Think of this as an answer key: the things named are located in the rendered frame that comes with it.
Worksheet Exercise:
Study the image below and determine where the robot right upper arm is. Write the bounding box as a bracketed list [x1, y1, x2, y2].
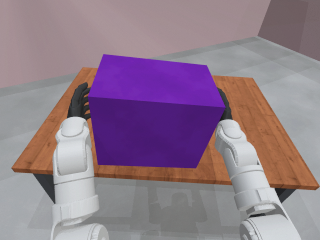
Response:
[239, 214, 300, 240]

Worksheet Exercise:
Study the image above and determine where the left robot hand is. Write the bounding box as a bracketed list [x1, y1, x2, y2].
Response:
[67, 82, 91, 121]

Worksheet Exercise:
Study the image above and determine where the carton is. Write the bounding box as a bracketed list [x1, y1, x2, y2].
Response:
[88, 54, 226, 169]

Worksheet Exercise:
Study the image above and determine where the left robot forearm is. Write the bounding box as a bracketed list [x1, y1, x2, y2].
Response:
[50, 116, 100, 240]

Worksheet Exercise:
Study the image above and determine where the right robot forearm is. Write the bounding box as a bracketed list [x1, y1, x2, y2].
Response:
[214, 119, 301, 240]

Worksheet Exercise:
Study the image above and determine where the robot left upper arm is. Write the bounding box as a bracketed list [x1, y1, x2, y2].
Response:
[54, 223, 109, 240]

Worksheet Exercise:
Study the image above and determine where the right robot hand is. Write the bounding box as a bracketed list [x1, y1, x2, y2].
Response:
[217, 87, 233, 122]

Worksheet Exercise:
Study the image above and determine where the table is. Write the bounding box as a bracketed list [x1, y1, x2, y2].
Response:
[11, 67, 320, 218]

